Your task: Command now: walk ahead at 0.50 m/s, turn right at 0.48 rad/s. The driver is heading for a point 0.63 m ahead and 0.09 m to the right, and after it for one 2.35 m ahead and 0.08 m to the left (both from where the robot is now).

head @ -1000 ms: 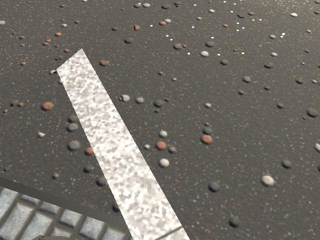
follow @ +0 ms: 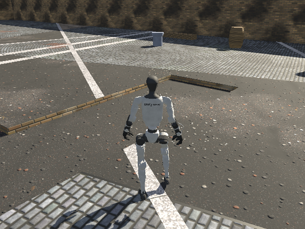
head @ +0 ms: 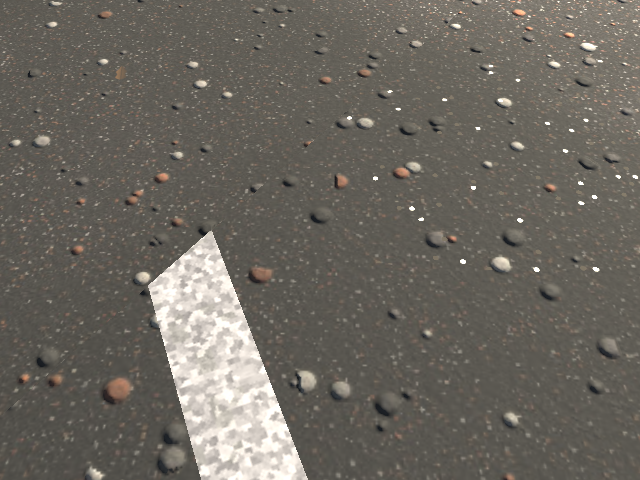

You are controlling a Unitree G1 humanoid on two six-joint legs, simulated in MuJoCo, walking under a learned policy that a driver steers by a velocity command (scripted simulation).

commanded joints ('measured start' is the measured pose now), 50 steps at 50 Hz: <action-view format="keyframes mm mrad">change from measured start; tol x32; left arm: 1 -39 3 -10 -73 4 -10 -22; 50 -17 54 -12 -134 45 -71 14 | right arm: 1 -87 -149 -33 -67 6 -16 -13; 50 -53 -180 -27 -146 29 21 -6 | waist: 1 19 95 44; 13 142 -162 -408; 50 46 97 -34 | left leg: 1 -54 275 -67 -144 264 147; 10 104 285 69 316 831 56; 11 -70 242 79 579 693 13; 12 -514 78 59 961 -139 -62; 14 -766 33 -264 1142 -324 -43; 28 -542 121 -182 382 378 -62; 35 -627 69 -174 280 179 31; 38 -265 -42 -84 253 136 97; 41 465 342 -975 72 -117 363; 50 -180 151 -471 -45 315 260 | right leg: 1 28 -18 -12 -150 136 -9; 8 78 52 -125 -305 -45 -101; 11 646 157 -125 -381 -32 -196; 13 1078 -231 806 -640 -296 -466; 21 521 -58 225 -736 230 -313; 32 704 -109 45 -779 139 -225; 38 766 -74 -87 -354 832 -139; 41 -31 182 53 415 -436 -21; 50 73 39 -8 -60 -104 48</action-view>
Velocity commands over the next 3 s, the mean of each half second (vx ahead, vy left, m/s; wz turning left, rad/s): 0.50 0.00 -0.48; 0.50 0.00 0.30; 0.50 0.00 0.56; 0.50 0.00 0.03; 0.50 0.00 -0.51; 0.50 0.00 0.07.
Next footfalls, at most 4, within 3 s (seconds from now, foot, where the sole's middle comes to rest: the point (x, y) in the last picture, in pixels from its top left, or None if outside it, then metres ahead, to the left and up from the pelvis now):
0.22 right None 0.28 -0.15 -0.78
0.78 left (325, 417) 0.63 -0.02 -0.78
1.24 right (405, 314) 0.89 -0.23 -0.78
1.72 left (283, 270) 1.04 0.07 -0.78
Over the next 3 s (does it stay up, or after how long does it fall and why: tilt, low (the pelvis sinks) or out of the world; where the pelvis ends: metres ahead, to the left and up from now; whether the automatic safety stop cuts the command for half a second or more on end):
stays up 1.67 0.05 -0.15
